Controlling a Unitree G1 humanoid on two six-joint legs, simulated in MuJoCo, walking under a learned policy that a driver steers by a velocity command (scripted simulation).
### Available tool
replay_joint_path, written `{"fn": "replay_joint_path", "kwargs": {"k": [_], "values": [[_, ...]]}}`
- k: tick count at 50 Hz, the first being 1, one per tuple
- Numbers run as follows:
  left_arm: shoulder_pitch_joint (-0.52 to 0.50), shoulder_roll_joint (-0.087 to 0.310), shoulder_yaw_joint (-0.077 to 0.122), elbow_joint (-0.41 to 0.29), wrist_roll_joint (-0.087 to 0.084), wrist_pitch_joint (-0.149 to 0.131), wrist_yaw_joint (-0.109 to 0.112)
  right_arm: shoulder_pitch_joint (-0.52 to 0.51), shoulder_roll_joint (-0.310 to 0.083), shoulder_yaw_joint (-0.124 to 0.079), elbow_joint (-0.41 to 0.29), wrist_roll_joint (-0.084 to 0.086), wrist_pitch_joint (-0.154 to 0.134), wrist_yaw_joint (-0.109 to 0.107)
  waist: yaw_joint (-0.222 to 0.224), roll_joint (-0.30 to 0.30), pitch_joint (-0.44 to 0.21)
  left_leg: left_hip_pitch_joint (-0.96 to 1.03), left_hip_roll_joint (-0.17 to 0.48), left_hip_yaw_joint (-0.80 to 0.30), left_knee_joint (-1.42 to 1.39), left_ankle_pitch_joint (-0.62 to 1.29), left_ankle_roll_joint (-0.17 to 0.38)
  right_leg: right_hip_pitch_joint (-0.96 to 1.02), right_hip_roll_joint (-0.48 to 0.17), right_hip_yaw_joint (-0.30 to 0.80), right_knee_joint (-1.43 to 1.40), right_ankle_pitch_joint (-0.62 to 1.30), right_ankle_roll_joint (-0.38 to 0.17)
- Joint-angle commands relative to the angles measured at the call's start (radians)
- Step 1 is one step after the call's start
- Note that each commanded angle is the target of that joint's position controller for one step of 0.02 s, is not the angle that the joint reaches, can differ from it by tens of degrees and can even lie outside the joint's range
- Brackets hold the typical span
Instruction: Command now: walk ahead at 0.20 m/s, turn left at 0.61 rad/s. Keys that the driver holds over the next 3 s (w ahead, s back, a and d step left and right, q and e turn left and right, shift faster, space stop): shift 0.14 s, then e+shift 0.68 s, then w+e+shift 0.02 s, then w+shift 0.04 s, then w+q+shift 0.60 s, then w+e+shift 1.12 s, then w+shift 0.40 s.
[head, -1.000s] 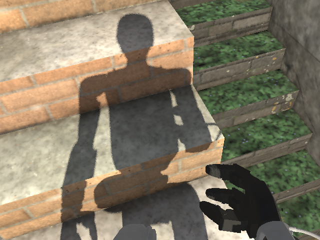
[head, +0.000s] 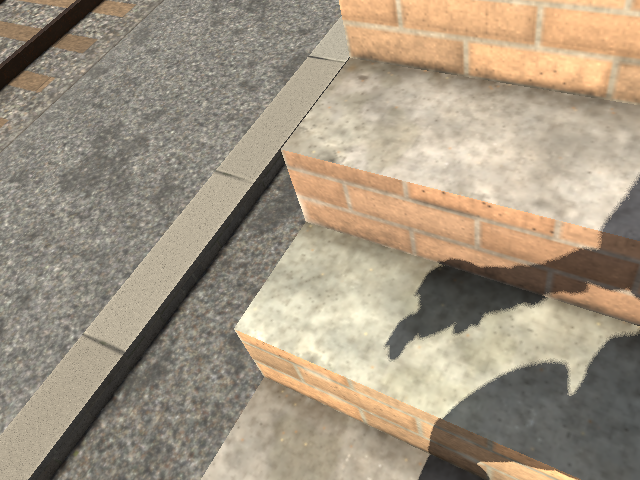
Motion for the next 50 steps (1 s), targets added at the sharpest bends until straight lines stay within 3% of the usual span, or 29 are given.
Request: {"fn": "replay_joint_path", "kwargs": {"k": [1, 4, 6, 8, 9, 10, 11, 12, 13, 14, 15, 16, 17, 18, 20, 23, 25, 27, 28, 30, 33, 38, 42, 43, 44, 45, 46, 48, 50], "values": [[0.348, 0.029, 0.031, 0.131, -0.035, -0.033, -0.068, -0.175, -0.014, 0.012, -0.193, -0.027, 0.025, -0.019, 0.104, -0.162, 0.095, -0.290, 0.010, 0.113, -0.161, -0.025, 0.019, 0.285, -0.094, 0.073, -0.490, 1.097, 0.088], [0.414, 0.030, 0.029, 0.249, -0.015, -0.053, -0.072, -0.116, 0.064, 0.023, -0.219, -0.033, 0.067, -0.006, 0.053, -0.207, 0.009, -0.145, -0.091, 0.299, -0.128, 0.097, 0.038, 0.266, -0.101, 0.008, -0.593, 1.573, -0.014], [0.465, 0.073, 0.029, 0.307, -0.014, -0.078, -0.064, -0.099, 0.095, 0.035, -0.241, -0.048, 0.076, -0.039, 0.020, -0.186, 0.017, -0.125, -0.095, 0.336, -0.036, 0.029, 0.056, 0.186, -0.127, -0.022, -0.485, 1.920, 0.062], [0.348, 0.119, 0.051, 0.276, -0.024, -0.060, -0.076, 0.161, -0.018, 0.031, -0.243, -0.100, 0.058, -0.087, -0.184, -0.284, 0.097, 0.654, -0.088, 0.412, -0.468, -0.100, 0.109, -0.522, 0.031, -0.150, -0.241, 2.136, 0.368], [0.330, 0.221, 0.090, 0.276, -0.069, -0.040, -0.065, 0.278, -0.140, -0.018, -0.179, -0.049, 0.062, -0.087, -0.294, 0.060, 0.001, 0.947, 0.087, 0.175, -0.716, 0.164, 0.206, -0.799, 0.129, -0.007, 0.451, 1.270, 0.433], [0.468, 0.260, 0.118, 0.231, -0.049, -0.039, -0.049, -0.070, -0.131, -0.014, -0.240, 0.019, 0.064, -0.080, -0.095, 0.655, -0.172, 0.571, 0.274, 0.094, -1.167, 0.707, 0.198, -0.472, 0.190, 0.145, 1.223, -0.322, 0.276], [0.412, 0.235, 0.114, 0.157, -0.085, -0.004, -0.045, -0.229, 0.002, 0.009, -0.333, -0.016, 0.028, -0.099, 0.008, 0.287, -0.183, 0.497, 0.512, -0.119, -0.959, 0.817, 0.241, -0.653, 0.092, 0.329, 1.390, -0.494, 0.183], [0.663, 0.199, 0.100, 0.170, -0.088, 0.031, -0.035, -0.560, 0.010, 0.008, -0.450, -0.049, 0.012, -0.118, 0.239, 0.090, -0.055, -0.046, 0.658, -0.238, -0.747, 0.726, 0.161, -0.440, -0.114, 0.561, 1.204, -0.607, 0.045], [0.708, 0.174, 0.093, 0.190, -0.047, 0.050, -0.021, -0.676, 0.033, 0.021, -0.482, -0.048, -0.004, -0.122, 0.316, -0.147, 0.001, -0.333, 0.516, -0.171, -0.655, 0.597, 0.075, -0.198, -0.124, 0.495, 0.958, -0.586, -0.039], [0.710, 0.019, 0.052, 0.143, -0.053, 0.079, -0.023, -0.666, 0.015, 0.044, -0.479, -0.062, -0.015, -0.125, 0.389, -0.276, 0.042, -0.112, 0.408, -0.009, -0.769, 0.569, -0.011, -0.276, -0.103, 0.470, 0.296, -0.658, -0.122], [0.889, -0.085, 0.024, 0.224, -0.048, 0.127, -0.014, -0.595, -0.035, 0.029, -0.417, -0.028, -0.005, -0.111, 0.452, -0.448, 0.078, 0.092, 0.253, 0.236, -0.751, 0.512, 0.027, -0.231, 0.070, 0.043, -0.317, -0.498, -0.160], [0.871, 0.030, 0.078, 0.252, 0.065, 0.154, -0.061, -0.372, -0.027, 0.014, -0.363, 0.033, 0.001, -0.134, 0.313, -0.635, -0.111, 0.002, 0.133, 0.284, -0.570, 0.143, 0.057, 0.095, 0.168, -0.211, 0.052, 0.172, -0.199], [0.641, 0.006, 0.076, 0.112, 0.021, 0.159, -0.091, -0.423, -0.043, 0.017, -0.395, 0.051, 0.040, -0.097, 0.267, -0.483, -0.100, 0.000, 0.048, 0.138, -0.364, 0.037, -0.028, -0.127, 0.040, 0.516, -0.195, -0.021, -0.356], [0.379, 0.142, 0.122, 0.002, -0.015, 0.155, -0.053, -0.371, 0.004, 0.011, -0.472, 0.041, 0.060, -0.066, 0.092, -0.573, -0.020, 0.009, -0.020, 0.052, -0.288, -0.050, -0.084, -0.256, -0.007, 1.018, -0.341, 0.283, -0.400], [0.322, 0.227, 0.146, -0.033, -0.043, 0.144, -0.031, -0.406, 0.040, 0.035, -0.475, 0.036, 0.047, -0.060, 0.127, -0.239, -0.017, -0.176, 0.014, 0.013, -0.323, -0.001, -0.087, -0.043, -0.097, 0.882, -0.172, 0.595, -0.352], [0.437, 0.141, 0.145, 0.107, -0.033, 0.151, -0.022, -0.425, 0.088, 0.051, -0.485, 0.044, 0.046, -0.085, 0.163, -0.301, -0.075, -0.077, 0.034, 0.052, -0.766, 0.115, -0.066, 0.119, 0.013, 0.568, -0.036, 0.887, -0.193], [0.386, 0.137, 0.155, 0.130, -0.038, 0.149, -0.036, -0.293, 0.079, 0.046, -0.433, 0.086, 0.062, -0.125, 0.079, -0.291, -0.125, 0.355, 0.083, 0.054, -1.253, 0.291, -0.070, -0.073, 0.105, 0.441, -0.005, 0.597, -0.099], [0.305, 0.117, 0.145, 0.072, -0.093, 0.108, -0.062, -0.128, -0.012, 0.012, -0.388, 0.056, 0.050, -0.138, -0.016, 0.082, -0.208, 0.760, 0.293, -0.154, -1.007, 0.911, 0.084, -0.496, 0.201, 0.254, 0.226, 0.174, -0.021], [0.259, 0.122, 0.146, 0.053, -0.080, 0.105, -0.060, -0.119, 0.011, 0.020, -0.391, 0.045, 0.043, -0.142, -0.032, 0.203, -0.206, 0.754, 0.490, -0.241, -1.006, 1.198, 0.170, -0.614, 0.224, 0.158, 0.575, -0.270, -0.007], [0.207, 0.149, 0.141, 0.087, -0.031, 0.101, -0.084, -0.157, 0.101, 0.047, -0.394, 0.006, 0.010, -0.145, 0.026, 0.049, -0.103, 0.520, 0.496, -0.121, -1.014, 1.044, 0.209, -0.634, 0.110, 0.059, 0.901, -0.168, 0.019], [0.084, 0.105, 0.110, 0.052, 0.004, 0.110, -0.116, -0.144, 0.072, 0.044, -0.345, 0.009, -0.028, -0.137, 0.071, 0.011, -0.047, 0.375, 0.433, -0.014, -0.989, 0.909, 0.205, -0.646, 0.075, 0.006, 1.050, 0.006, 0.005], [-0.045, 0.124, 0.066, -0.043, -0.028, 0.123, -0.174, -0.095, -0.061, 0.010, -0.309, 0.008, -0.027, -0.129, 0.087, 0.138, -0.054, 0.416, 0.453, 0.099, -1.012, 0.974, 0.171, -0.513, 0.005, -0.037, 0.558, -0.064, 0.007], [0.014, 0.148, 0.053, -0.045, -0.068, 0.094, -0.153, -0.053, -0.105, -0.008, -0.273, 0.038, 0.002, -0.062, 0.084, -0.091, -0.166, 0.454, 0.376, 0.273, -0.691, 0.987, 0.099, -0.085, 0.121, -0.207, -0.142, 0.089, -0.078], [0.119, 0.163, 0.059, -0.012, -0.027, 0.081, -0.151, 0.045, -0.113, -0.006, -0.243, 0.034, 0.009, -0.060, 0.088, -0.101, -0.198, 0.351, 0.351, 0.269, -0.509, 0.639, 0.090, 0.123, 0.153, -0.239, -0.359, 0.045, -0.089], [0.117, 0.192, 0.065, -0.012, -0.022, 0.078, -0.159, 0.090, -0.087, 0.003, -0.240, 0.017, 0.008, -0.064, 0.050, -0.168, -0.119, -0.002, 0.332, 0.234, -0.299, 0.117, 0.063, 0.310, 0.065, -0.078, -0.255, 0.123, -0.093], [0.276, 0.399, 0.100, -0.020, -0.024, 0.065, -0.137, -0.026, 0.041, 0.045, -0.370, 0.011, -0.006, -0.062, 0.092, -0.391, -0.275, -0.336, 0.237, 0.181, -0.003, 0.030, -0.018, 0.548, -0.301, 0.373, -0.190, 0.784, -0.203], [0.307, 0.344, 0.097, -0.040, -0.012, 0.051, -0.109, -0.059, 0.020, 0.037, -0.333, 0.020, -0.010, -0.078, 0.165, -0.179, -0.358, -0.343, 0.225, 0.096, 0.283, 0.117, -0.057, 0.390, -0.454, 0.592, -0.391, 0.495, -0.264], [0.269, 0.301, 0.076, -0.002, 0.010, 0.020, -0.110, -0.095, 0.030, 0.043, -0.297, 0.044, -0.008, -0.086, 0.117, -0.156, -0.077, -0.591, 0.213, 0.144, 0.760, 0.176, -0.022, 0.237, -0.355, 0.428, -0.452, 0.055, -0.219], [0.251, 0.236, 0.060, 0.077, 0.004, -0.028, -0.110, -0.155, 0.093, 0.057, -0.319, 0.058, 0.000, -0.073, 0.071, -0.120, 0.088, -0.765, 0.204, 0.102, 0.995, 0.095, 0.051, 0.115, -0.284, 0.272, -0.407, 0.126, -0.221]]}}
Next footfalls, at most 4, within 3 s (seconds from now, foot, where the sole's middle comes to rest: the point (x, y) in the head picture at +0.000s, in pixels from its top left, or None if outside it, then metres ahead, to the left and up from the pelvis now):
0.20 left None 0.25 0.01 -0.58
0.32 right None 0.22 -0.24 -0.58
0.86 right None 0.21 -0.20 -0.58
1.28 left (481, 369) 0.48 -0.15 -0.39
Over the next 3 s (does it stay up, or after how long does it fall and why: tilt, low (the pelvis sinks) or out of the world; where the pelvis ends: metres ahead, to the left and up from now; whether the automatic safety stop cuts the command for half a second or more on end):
stays up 1.18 -0.35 0.80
